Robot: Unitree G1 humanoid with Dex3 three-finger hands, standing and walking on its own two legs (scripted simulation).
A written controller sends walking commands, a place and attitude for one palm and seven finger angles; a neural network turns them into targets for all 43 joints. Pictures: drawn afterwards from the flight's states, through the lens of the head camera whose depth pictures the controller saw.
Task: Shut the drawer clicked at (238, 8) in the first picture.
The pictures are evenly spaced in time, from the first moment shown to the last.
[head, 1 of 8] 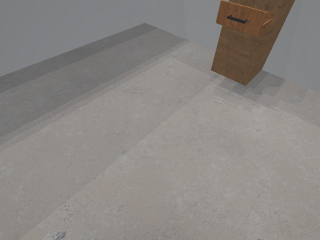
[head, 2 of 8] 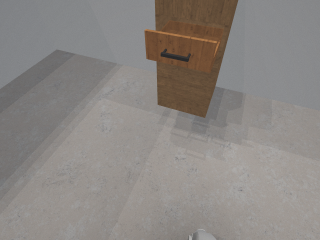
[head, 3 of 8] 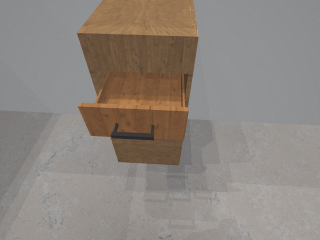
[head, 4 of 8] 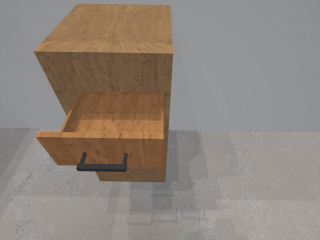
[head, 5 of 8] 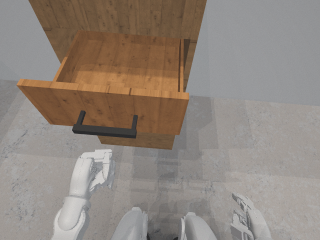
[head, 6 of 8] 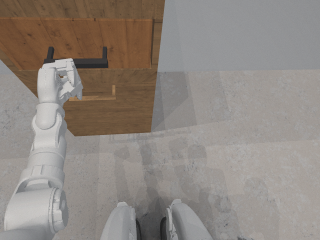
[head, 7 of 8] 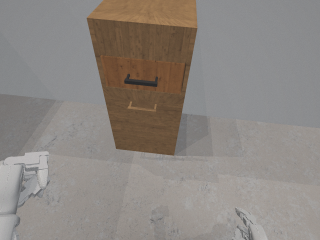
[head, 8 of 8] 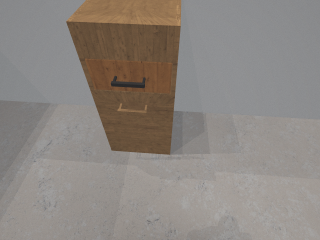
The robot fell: no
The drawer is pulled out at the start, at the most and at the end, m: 0.21 0.21 0.00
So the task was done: yes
